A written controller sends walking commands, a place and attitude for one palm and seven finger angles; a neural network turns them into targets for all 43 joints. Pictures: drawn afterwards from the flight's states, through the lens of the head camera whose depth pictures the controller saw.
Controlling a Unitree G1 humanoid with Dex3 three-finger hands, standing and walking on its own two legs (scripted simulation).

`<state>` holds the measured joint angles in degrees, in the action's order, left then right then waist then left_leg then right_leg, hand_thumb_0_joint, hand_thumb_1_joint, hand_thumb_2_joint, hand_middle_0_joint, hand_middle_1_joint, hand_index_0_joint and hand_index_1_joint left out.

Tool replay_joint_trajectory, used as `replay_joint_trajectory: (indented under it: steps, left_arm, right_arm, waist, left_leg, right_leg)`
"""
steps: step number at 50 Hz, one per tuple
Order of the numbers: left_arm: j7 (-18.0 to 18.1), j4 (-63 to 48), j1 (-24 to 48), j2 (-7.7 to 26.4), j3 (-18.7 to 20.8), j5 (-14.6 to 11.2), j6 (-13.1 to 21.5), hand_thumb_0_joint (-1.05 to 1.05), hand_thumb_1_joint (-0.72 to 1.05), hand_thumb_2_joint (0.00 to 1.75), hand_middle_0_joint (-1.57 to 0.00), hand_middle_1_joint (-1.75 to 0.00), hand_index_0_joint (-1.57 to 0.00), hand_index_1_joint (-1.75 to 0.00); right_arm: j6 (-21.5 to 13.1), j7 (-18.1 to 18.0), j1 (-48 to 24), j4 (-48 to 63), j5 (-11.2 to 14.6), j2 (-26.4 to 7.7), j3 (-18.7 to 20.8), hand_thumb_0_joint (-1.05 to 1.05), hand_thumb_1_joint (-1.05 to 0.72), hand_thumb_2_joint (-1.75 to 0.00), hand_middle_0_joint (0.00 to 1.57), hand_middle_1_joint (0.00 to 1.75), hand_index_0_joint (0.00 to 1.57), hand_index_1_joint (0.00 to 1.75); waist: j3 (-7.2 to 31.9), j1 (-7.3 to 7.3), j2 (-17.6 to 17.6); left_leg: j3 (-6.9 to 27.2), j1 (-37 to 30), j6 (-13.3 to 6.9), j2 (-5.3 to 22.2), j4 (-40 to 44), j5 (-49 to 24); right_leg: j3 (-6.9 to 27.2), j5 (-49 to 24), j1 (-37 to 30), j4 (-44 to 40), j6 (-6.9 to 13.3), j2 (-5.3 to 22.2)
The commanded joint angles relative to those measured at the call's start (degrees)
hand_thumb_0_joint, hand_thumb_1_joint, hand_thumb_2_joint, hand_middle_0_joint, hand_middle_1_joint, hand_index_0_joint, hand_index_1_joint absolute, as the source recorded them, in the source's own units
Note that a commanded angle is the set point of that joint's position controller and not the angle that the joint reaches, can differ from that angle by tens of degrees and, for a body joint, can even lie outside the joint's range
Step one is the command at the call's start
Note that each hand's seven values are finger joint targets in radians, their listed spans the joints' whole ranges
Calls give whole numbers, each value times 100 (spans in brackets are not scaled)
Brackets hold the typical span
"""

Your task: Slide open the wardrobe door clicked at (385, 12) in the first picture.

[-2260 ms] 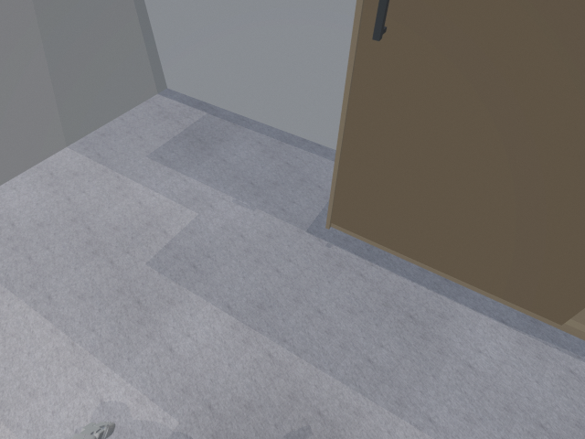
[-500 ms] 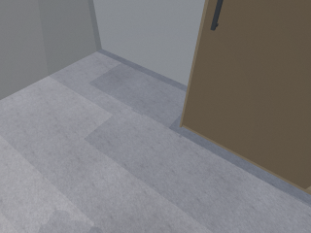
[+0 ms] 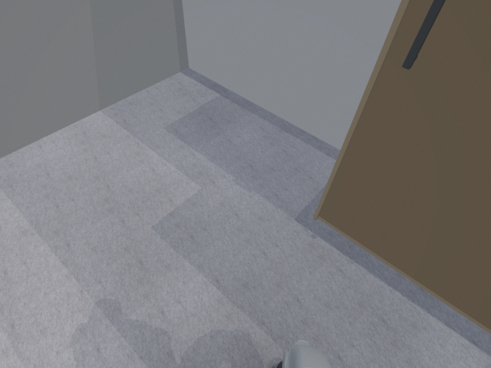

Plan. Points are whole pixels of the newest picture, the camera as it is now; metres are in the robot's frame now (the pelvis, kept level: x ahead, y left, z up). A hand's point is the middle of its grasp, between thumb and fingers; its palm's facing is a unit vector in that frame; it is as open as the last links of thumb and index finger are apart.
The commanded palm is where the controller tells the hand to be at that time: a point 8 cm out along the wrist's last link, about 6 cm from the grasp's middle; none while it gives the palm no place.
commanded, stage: turn to face it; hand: left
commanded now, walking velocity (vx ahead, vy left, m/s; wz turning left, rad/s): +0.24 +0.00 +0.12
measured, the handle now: (431, 19) +0.82 -0.41 +0.21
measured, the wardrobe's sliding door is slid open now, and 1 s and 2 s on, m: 0.00 0.00 0.00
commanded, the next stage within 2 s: take the last steps up to it in 1.28 s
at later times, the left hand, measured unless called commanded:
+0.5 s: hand (151, 343) +0.20 +0.19 -0.19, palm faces -0.06 -0.98 -0.20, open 7.3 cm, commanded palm none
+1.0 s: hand (198, 257) +0.37 +0.11 -0.16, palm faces -0.43 -0.85 -0.30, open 7.4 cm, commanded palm none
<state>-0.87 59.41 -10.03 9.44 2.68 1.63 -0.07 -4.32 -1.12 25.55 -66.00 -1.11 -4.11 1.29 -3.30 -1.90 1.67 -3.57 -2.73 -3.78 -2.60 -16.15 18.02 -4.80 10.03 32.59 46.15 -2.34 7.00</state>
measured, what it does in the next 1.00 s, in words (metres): walks ahead, turning right: right foot, then left foot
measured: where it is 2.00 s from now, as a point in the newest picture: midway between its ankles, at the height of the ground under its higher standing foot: (257, 365)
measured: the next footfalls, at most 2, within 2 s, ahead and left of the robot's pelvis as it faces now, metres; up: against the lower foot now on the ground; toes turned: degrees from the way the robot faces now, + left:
right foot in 0.14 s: +0.22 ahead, -0.13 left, +0.00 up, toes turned -7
left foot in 0.50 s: +0.25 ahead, +0.11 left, +0.00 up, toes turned -5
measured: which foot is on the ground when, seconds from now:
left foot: down 0.00-0.14, up 0.16-0.48, down 0.50-0.90, up 0.92-1.00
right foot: up 0.00-0.12, down 0.14-0.50, up 0.52-0.90, down 0.92-1.00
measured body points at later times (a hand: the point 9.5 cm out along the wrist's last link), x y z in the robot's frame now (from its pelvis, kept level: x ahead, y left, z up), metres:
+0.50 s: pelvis +0.15 +0.00 -0.02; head +0.18 +0.01 +0.43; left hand +0.20 +0.24 -0.18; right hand +0.25 -0.26 -0.14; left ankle +0.21 +0.11 -0.74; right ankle +0.18 -0.13 -0.74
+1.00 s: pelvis +0.17 -0.02 -0.02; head +0.20 -0.07 +0.43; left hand +0.39 +0.16 -0.14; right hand +0.07 -0.27 -0.18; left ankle +0.21 +0.12 -0.69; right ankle +0.12 -0.12 -0.74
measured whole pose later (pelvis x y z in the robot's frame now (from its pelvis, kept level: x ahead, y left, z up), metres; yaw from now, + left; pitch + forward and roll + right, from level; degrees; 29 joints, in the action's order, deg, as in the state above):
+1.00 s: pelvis +0.17 -0.02 -0.02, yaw -27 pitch +0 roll +0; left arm 0.2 51.1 -7.3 12.3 3.9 1.4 -1.1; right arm 3.5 -1.2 13.1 -56.1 -1.1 -15.3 4.5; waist -6.4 -1.3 -3.7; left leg -6.1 23.7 4.1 8.8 -57.9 29.6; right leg -4.3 19.3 16.8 36.2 1.4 1.1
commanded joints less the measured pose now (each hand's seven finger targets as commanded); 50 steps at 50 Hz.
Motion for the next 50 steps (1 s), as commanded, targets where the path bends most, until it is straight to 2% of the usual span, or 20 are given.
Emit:
replay_joint_trajectory:
  steps: [1,3,5,6,7,8,10,13,23,24,25,26,29,32,40,43,44,45,46,50]
  left_arm:
    - [5,-547,699,219,70,-53,215,0,90,90,-20,-30,-20,-30]
    - [29,-476,349,269,91,-39,251,0,90,90,-20,-30,-20,-30]
    - [76,-55,-1098,484,170,-8,329,0,90,90,-20,-30,-20,-30]
    - [142,160,-1828,898,267,27,413,0,90,90,-20,-30,-20,-30]
    - [206,234,-2208,1388,359,-13,440,0,90,90,-20,-30,-20,-30]
    - [221,179,-1965,1380,354,-109,404,0,90,90,-20,-30,-20,-30]
    - [255,-83,-1015,913,247,-90,341,0,90,90,-20,-30,-20,-30]
    - [292,-308,-325,674,198,-26,291,0,90,90,-20,-30,-20,-30]
    - [135,-704,-109,1139,413,-56,-84,0,90,90,-20,-30,-20,-30]
    - [113,-803,-124,951,370,-86,-125,0,90,90,-20,-30,-20,-30]
    - [58,-952,-186,639,326,-122,-150,0,90,90,-20,-30,-20,-30]
    - [41,-1017,-196,730,356,-79,-171,0,90,90,-20,-30,-20,-30]
    - [-46,-851,-424,851,471,-1,-229,0,90,90,-20,-30,-20,-30]
    - [-74,-869,-482,695,420,-33,-282,0,90,90,-20,-30,-20,-30]
    - [-83,-1196,234,605,305,-38,-226,0,90,90,-20,-30,-20,-30]
    - [-56,-1129,-39,706,315,-35,-126,0,90,90,-20,-30,-20,-30]
    - [-19,-1006,-477,979,354,-20,-59,0,90,90,-20,-30,-20,-30]
    - [78,-893,-858,1708,480,29,20,0,90,90,-20,-30,-20,-30]
    - [143,-808,-1127,1968,518,-68,-20,0,90,90,-20,-30,-20,-30]
    - [226,-1026,-112,1387,392,-50,-69,0,90,90,-20,-30,-20,-30]
  right_arm:
    - [-39,-118,552,-1,-17,-1016,222,0,-90,-90,20,30,20,30]
    - [-9,-142,493,-14,-15,-1063,224,0,-90,-90,20,30,20,30]
    - [6,-151,268,34,36,-1210,266,0,-90,-90,20,30,20,30]
    - [-4,-108,332,121,99,-1070,253,0,-90,-90,20,30,20,30]
    - [-50,-105,578,283,164,-782,218,0,-90,-90,20,30,20,30]
    - [7,-149,349,310,148,-807,204,0,-90,-90,20,30,20,30]
    - [103,-93,-429,551,49,-768,202,0,-90,-90,20,30,20,30]
    - [332,-73,-368,581,-5,-637,158,0,-90,-90,20,30,20,30]
    - [356,-93,-991,1200,55,-1102,224,0,-90,-90,20,30,20,30]
    - [321,-131,-912,1209,45,-1349,271,0,-90,-90,20,30,20,30]
    - [305,-131,-868,1318,-22,-1866,378,0,-90,-90,20,30,20,30]
    - [355,-93,-976,1445,-44,-2124,428,0,-90,-90,20,30,20,30]
    - [322,-115,-1853,1708,-47,-1709,326,0,-90,-90,20,30,20,30]
    - [303,-110,-1768,1691,-22,-1546,314,0,-90,-90,20,30,20,30]
    - [375,-22,-1072,1414,-51,-1849,529,0,-90,-90,20,30,20,30]
    - [406,21,-1123,1416,-37,-1901,554,0,-90,-90,20,30,20,30]
    - [413,46,-1149,1463,9,-1810,537,0,-90,-90,20,30,20,30]
    - [431,85,-1234,1695,42,-1351,405,0,-90,-90,20,30,20,30]
    - [502,28,-1607,1922,47,-1289,320,0,-90,-90,20,30,20,30]
    - [560,-48,-1526,1612,9,-1370,304,0,-90,-90,20,30,20,30]
  waist:
    - [-660,-113,-832]
    - [-540,70,-809]
    - [272,701,-639]
    - [913,917,65]
    - [1397,782,1137]
    - [1439,733,690]
    - [410,492,424]
    - [359,0,269]
    - [557,-22,628]
    - [510,-74,9]
    - [389,-124,-1534]
    - [294,-119,-2092]
    - [-17,322,-837]
    - [270,283,-1114]
    - [541,-115,-1470]
    - [688,119,-1294]
    - [922,360,-718]
    - [1023,577,1190]
    - [1018,746,1244]
    - [655,292,805]
  left_leg:
    - [689,394,-544,1581,227,-3226]
    - [630,407,-470,1561,-392,-4398]
    - [248,465,-129,1315,-2026,-4889]
    - [5,1533,110,965,-3558,-3509]
    - [-189,2861,364,9,-5536,1052]
    - [407,2909,356,287,-6049,1598]
    - [417,3209,429,718,-6023,1052]
    - [281,2517,593,924,-4764,830]
    - [-132,1019,747,514,-1435,-323]
    - [232,470,626,928,-801,-237]
    - [1765,312,122,2265,-34,-32]
    - [2372,1051,-378,3171,501,291]
    - [1151,1710,-313,2475,291,-206]
    - [164,1225,-208,2137,-29,-1532]
    - [-443,437,-242,2423,-703,-3210]
    - [-721,835,109,2304,-1406,-3032]
    - [-920,1376,401,2104,-2234,-2475]
    - [-1162,3199,773,1421,-3467,316]
    - [-418,3717,868,1035,-4441,1978]
    - [237,3731,904,1077,-4964,858]
  right_leg:
    - [-188,24,-144,-667,214,-227]
    - [-331,194,-841,-955,348,-483]
    - [-395,-484,-2425,-1613,504,-673]
    - [682,-1908,-3821,-1513,899,212]
    - [3022,-4378,-4679,-1973,1740,1868]
    - [3095,-4238,-4210,-2300,2143,1992]
    - [2403,-3292,-2782,-2577,1937,1448]
    - [1354,-2779,-1441,-2752,1461,925]
    - [1912,-418,-833,-2225,880,180]
    - [1693,221,-299,-1826,631,-156]
    - [1002,1494,487,-605,288,-911]
    - [443,2407,291,864,110,-876]
    - [558,1549,113,2285,7,-487]
    - [325,1263,-4,2066,-119,-391]
    - [-187,1626,-726,-73,-54,-478]
    - [-309,638,-1752,-1554,121,-629]
    - [11,-314,-2704,-2293,248,-376]
    - [1816,-2397,-3957,-2551,773,1090]
    - [2354,-4174,-3658,-2332,1364,1810]
    - [1474,-3216,-2952,-2196,1274,887]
